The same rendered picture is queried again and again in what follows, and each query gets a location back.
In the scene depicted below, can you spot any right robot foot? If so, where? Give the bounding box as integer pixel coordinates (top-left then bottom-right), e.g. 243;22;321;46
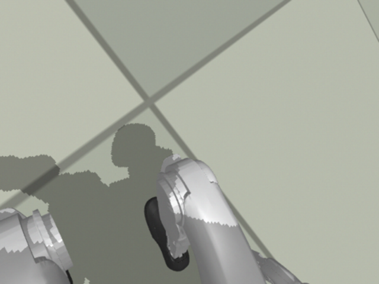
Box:
144;196;190;272

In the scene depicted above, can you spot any right robot hand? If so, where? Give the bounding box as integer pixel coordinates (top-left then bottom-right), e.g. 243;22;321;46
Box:
252;250;302;284

